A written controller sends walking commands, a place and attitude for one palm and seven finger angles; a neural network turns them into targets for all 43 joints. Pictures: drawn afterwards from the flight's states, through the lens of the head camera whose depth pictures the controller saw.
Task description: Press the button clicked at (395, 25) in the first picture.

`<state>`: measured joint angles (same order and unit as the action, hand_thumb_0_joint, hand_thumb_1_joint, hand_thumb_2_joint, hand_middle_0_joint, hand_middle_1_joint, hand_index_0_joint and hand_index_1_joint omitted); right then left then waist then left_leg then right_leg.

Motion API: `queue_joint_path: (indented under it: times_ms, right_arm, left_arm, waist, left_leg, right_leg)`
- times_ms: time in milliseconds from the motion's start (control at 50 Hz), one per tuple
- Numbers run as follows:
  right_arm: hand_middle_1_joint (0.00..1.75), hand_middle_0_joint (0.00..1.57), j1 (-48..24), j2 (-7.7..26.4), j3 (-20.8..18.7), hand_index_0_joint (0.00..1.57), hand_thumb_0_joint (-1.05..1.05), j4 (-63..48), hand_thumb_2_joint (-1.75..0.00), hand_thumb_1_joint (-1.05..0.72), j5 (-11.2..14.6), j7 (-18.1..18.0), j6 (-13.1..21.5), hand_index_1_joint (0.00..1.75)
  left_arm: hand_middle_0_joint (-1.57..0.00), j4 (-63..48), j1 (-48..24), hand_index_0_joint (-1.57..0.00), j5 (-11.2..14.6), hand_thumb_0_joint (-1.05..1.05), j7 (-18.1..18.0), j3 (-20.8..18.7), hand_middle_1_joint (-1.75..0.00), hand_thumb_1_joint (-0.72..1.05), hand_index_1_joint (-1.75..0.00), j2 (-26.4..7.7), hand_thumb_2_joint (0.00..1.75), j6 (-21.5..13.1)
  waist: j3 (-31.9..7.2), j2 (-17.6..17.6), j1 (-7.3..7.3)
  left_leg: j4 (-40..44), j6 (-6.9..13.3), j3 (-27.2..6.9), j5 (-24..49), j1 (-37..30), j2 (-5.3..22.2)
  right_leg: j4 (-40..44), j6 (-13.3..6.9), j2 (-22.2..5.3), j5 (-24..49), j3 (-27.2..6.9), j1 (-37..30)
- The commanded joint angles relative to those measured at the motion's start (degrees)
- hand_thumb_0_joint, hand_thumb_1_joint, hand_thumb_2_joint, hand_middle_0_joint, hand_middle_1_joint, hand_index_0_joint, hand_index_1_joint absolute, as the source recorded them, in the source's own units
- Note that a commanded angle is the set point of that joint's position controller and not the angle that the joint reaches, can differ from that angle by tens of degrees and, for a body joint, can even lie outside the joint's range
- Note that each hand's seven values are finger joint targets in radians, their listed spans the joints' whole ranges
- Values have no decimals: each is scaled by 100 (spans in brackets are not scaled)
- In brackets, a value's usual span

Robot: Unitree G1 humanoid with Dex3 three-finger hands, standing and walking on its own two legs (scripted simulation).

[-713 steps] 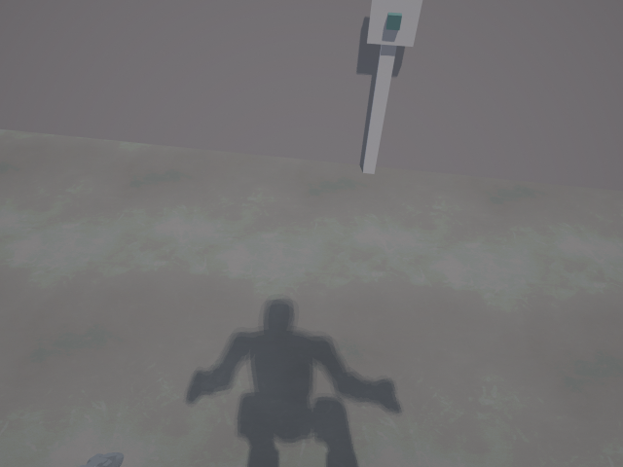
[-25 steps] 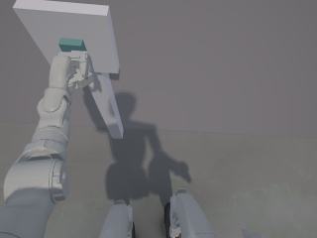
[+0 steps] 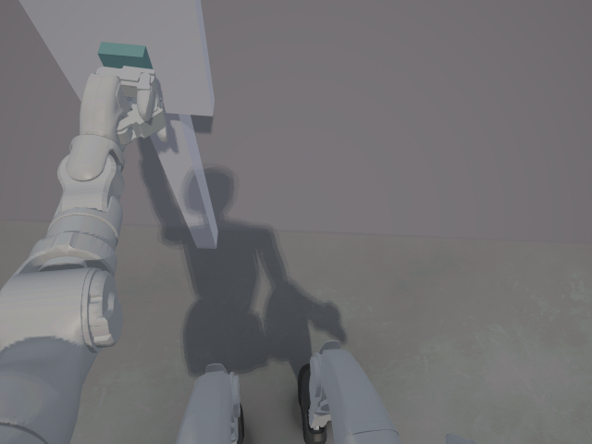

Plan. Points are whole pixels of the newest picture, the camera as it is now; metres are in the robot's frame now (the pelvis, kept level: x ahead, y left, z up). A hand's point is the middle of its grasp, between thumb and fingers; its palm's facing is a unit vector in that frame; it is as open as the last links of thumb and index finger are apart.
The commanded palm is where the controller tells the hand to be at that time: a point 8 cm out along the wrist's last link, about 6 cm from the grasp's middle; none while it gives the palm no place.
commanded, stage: pull the fist back off the button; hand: left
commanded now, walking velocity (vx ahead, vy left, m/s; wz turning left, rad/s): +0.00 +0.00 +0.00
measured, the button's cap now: (130, 61) +0.58 +0.16 +0.10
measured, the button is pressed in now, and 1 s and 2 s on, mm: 9 0 0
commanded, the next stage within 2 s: draw the hand back to the body in 0.98 s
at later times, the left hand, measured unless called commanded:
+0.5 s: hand (150, 129) +0.50 +0.14 +0.06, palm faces -0.10 -0.99 -0.02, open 3.3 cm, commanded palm +0.47 +0.19 +0.07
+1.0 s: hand (137, 185) +0.43 +0.15 +0.06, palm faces -0.13 -0.99 -0.02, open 3.1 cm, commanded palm +0.42 +0.20 +0.07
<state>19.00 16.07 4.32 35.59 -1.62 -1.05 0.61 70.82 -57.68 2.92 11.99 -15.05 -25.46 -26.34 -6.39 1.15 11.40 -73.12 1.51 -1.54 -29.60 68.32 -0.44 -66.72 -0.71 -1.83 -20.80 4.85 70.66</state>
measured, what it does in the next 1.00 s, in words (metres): shifts its weight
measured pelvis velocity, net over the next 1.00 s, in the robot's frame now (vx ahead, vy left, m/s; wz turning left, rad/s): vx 0.06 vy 0.00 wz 0.00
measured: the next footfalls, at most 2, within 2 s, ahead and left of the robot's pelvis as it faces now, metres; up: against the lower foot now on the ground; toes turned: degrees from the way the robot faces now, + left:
none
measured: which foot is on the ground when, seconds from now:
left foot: down 0.00-1.00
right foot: down 0.00-1.00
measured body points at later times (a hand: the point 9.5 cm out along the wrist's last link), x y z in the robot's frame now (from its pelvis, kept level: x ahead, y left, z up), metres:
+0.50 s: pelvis +0.02 +0.01 +0.02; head +0.15 +0.02 +0.45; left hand +0.50 +0.19 +0.07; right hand +0.06 -0.25 -0.10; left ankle +0.04 +0.10 -0.62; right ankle +0.10 -0.12 -0.62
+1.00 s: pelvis +0.06 +0.00 +0.03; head +0.17 +0.00 +0.47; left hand +0.43 +0.20 +0.07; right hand +0.21 -0.25 -0.07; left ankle +0.04 +0.10 -0.62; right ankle +0.10 -0.12 -0.62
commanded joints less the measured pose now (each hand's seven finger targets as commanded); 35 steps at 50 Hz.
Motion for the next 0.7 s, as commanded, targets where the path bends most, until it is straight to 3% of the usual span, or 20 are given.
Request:
queue_joint_path:
  times_ms: [0, 40, 80, 120, 180, 200, 240, 260, 320, 380, 400, 440, 500, 560, 600, 680]
  right_arm:
    - [30, 20, 868, 1063, -357, 20, 0, -321, -90, -90, 16, -52, 161, 30]
    - [30, 20, 872, 1063, -364, 20, 0, -360, -90, -90, 1, -36, 177, 30]
    - [30, 20, 880, 1080, -376, 20, 0, -385, -90, -90, 7, -21, 164, 30]
    - [30, 20, 868, 1072, -389, 20, 0, -442, -90, -90, 7, 0, 170, 30]
    - [30, 20, 851, 1060, -407, 20, 0, -482, -90, -90, 29, 19, 120, 30]
    - [30, 20, 829, 1061, -413, 20, 0, -505, -90, -90, 45, 12, 106, 30]
    - [30, 20, 818, 1042, -428, 20, 0, -565, -90, -90, 43, 26, 95, 30]
    - [30, 20, 808, 1040, -439, 20, 0, -604, -90, -90, 54, 34, 72, 30]
    - [30, 20, 751, 992, -461, 20, 0, -666, -90, -90, 65, 41, 42, 30]
    - [30, 20, 708, 968, -501, 20, 0, -689, -90, -90, 95, 45, -7, 30]
    - [30, 20, 678, 941, -498, 20, 0, -717, -90, -90, 103, 50, -9, 30]
    - [30, 20, 645, 929, -529, 20, 0, -752, -90, -90, 107, 59, -13, 30]
    - [30, 20, 581, 868, -577, 20, 0, -777, -90, -90, 120, 84, -34, 30]
    - [30, 20, 535, 855, -630, 20, 0, -793, -90, -90, 152, 80, -52, 30]
    - [30, 20, 469, 819, -648, 20, 0, -810, -90, -90, 179, 82, -62, 30]
    - [30, 20, 347, 755, -678, 20, 0, -882, -90, -90, 203, 86, -60, 30]
  left_arm:
    - [-130, -1205, -3435, -130, 107, 0, -238, -275, -150, 90, -150, -1363, 90, -121]
    - [-130, -1355, -3406, -130, 107, 0, -229, -317, -150, 90, -150, -1369, 90, -163]
    - [-130, -1302, -3208, -130, 112, 0, -218, -391, -150, 90, -150, -1398, 90, -144]
    - [-130, -1349, -3009, -130, 135, 0, -205, -464, -150, 90, -150, -1384, 90, -150]
    - [-130, -1383, -2649, -130, 166, 0, -180, -458, -150, 90, -150, -1278, 90, -108]
    - [-130, -1381, -2499, -130, 180, 0, -182, -550, -150, 90, -150, -1368, 90, -96]
    - [-130, -1650, -2243, -130, 210, 0, -151, -605, -150, 90, -150, -1349, 90, -156]
    - [-130, -1696, -2026, -130, 237, 0, -134, -618, -150, 90, -150, -1317, 90, -163]
    - [-130, -1918, -1702, -130, 307, 0, -112, -505, -150, 90, -150, -1054, 90, -204]
    - [-130, -2111, -1145, -130, 380, 0, -120, -515, -150, 90, -150, -940, 90, -220]
    - [-130, -2212, -1020, -130, 404, 0, -106, -462, -150, 90, -150, -856, 90, -230]
    - [-130, -2621, -735, -130, 393, 0, -81, -400, -150, 90, -150, -806, 90, -338]
    - [-130, -2993, -303, -130, 479, 0, 20, 34, -150, 90, -150, -219, 90, -392]
    - [-130, -3364, 374, -130, 635, 0, 101, 48, -150, 90, -150, -71, 90, -355]
    - [-130, -3611, 703, -130, 689, 0, 135, 204, -150, 90, -150, 128, 90, -305]
    - [-130, -4183, 1532, -130, 742, 0, 117, 169, -150, 90, -150, 132, 90, -300]
  waist:
    - [-2602, 517, 420]
    - [-2812, 794, 348]
    - [-2783, 562, 301]
    - [-2822, 633, 197]
    - [-2759, 366, 148]
    - [-2666, 346, 96]
    - [-2905, 545, -52]
    - [-2910, 412, -100]
    - [-2819, 449, -171]
    - [-2721, 120, -249]
    - [-2639, 154, -283]
    - [-2842, 377, -385]
    - [-2789, 297, -347]
    - [-2859, 240, -467]
    - [-2714, 163, -467]
    - [-2655, 125, -652]
  left_leg:
    - [1305, 58, -235, -451, -1034, -65]
    - [1321, 40, -258, -327, -1232, -62]
    - [1342, 39, -288, -340, -1197, -45]
    - [1363, 30, -285, -286, -1249, -50]
    - [1393, 35, -235, -219, -1196, -39]
    - [1414, 37, -195, -253, -1131, -42]
    - [1459, 4, -192, 25, -1392, -43]
    - [1489, -5, -202, 76, -1435, -30]
    - [1540, -12, -175, 264, -1596, -24]
    - [1588, -16, -114, 438, -1610, -10]
    - [1617, -16, -66, 462, -1573, -19]
    - [1642, -54, -77, 777, -1905, -3]
    - [1675, -85, -87, 1187, -2260, 36]
    - [1675, -112, -57, 1723, -2466, 43]
    - [1697, -112, -32, 1884, -2497, 50]
    - [1696, -128, 13, 2299, -2509, 40]
  right_leg:
    - [972, -51, 272, -734, -418, -1800]
    - [893, -69, 268, -624, -383, -1757]
    - [896, -62, 272, -644, -369, -1800]
    - [861, -85, 279, -612, -355, -1813]
    - [925, -61, 279, -590, -369, -1980]
    - [967, -60, 274, -641, -396, -2041]
    - [903, -84, 275, -429, -360, -2143]
    - [914, -83, 287, -397, -348, -2192]
    - [922, -97, 291, -251, -330, -2220]
    - [1011, -70, 292, -107, -341, -2477]
    - [1050, -70, 285, -73, -360, -2567]
    - [1002, -101, 291, 181, -338, -2606]
    - [1032, -99, 301, 516, -282, -2642]
    - [1019, -102, 285, 976, -259, -2844]
    - [1055, -90, 277, 1141, -244, -2906]
    - [1028, -88, 247, 1556, -278, -3206]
